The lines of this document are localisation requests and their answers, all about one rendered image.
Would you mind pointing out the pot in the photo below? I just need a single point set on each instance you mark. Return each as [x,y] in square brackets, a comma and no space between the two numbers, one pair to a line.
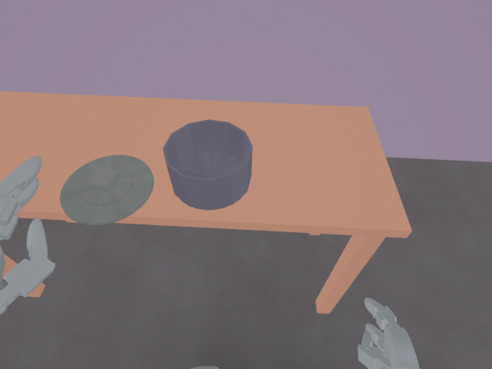
[209,163]

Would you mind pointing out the knob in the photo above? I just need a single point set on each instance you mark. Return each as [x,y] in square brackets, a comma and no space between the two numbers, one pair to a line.
[104,179]

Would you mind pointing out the table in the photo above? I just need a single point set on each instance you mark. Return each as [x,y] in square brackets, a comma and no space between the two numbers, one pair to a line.
[317,169]

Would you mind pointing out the lid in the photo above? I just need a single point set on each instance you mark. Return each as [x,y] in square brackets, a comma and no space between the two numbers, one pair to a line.
[93,207]

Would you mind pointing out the right robot hand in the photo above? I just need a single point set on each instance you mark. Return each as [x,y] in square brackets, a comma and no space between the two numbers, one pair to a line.
[394,348]

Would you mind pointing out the left robot hand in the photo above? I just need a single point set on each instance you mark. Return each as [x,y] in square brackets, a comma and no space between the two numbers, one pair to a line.
[16,190]

